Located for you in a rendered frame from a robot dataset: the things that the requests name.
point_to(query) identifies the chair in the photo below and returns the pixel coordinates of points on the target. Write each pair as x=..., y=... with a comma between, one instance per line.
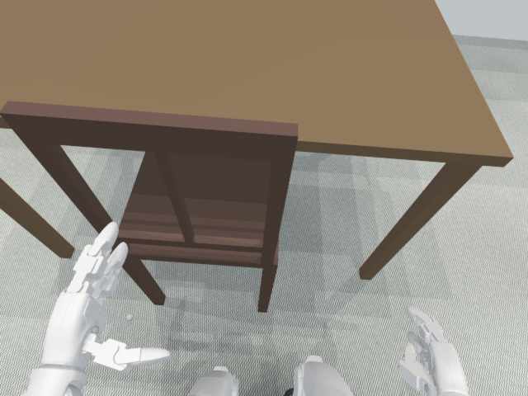
x=209, y=190

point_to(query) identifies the right robot hand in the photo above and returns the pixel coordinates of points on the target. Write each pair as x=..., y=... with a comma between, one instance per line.
x=440, y=370

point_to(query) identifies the table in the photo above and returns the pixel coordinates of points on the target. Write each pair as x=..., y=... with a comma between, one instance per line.
x=371, y=78

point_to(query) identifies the left robot hand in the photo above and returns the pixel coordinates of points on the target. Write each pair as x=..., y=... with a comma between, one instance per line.
x=81, y=306

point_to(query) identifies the robot left thigh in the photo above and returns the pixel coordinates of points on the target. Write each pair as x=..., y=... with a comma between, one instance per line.
x=215, y=383

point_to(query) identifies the robot thigh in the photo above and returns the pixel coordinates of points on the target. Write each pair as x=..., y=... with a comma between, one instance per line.
x=215, y=383
x=319, y=379

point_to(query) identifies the left robot forearm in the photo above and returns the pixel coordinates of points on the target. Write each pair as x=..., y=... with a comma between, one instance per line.
x=57, y=380

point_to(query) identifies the robot right thigh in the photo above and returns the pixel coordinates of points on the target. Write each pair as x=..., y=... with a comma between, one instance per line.
x=319, y=379

